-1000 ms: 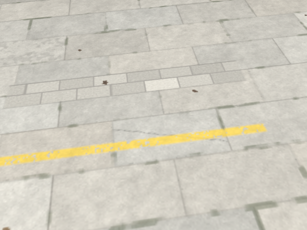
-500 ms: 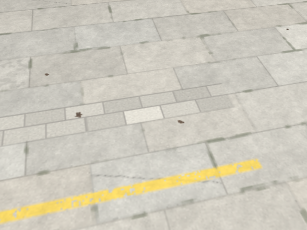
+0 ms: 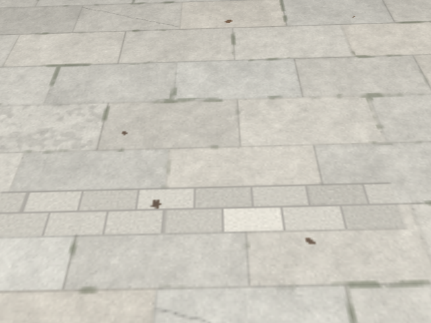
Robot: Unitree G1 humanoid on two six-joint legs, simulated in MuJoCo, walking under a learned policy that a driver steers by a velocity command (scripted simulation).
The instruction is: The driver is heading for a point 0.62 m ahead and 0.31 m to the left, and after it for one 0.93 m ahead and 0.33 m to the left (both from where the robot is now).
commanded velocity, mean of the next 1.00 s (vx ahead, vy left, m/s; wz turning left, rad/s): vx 0.50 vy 0.00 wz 0.57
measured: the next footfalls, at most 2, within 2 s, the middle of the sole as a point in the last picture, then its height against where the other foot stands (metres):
left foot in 0.30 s outside the picture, level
right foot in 0.78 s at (221, 279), level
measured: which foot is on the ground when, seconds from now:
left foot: up 0.00-0.28, down 0.30-0.80, up 0.82-1.00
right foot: down 0.00-0.30, up 0.32-0.76, down 0.78-1.00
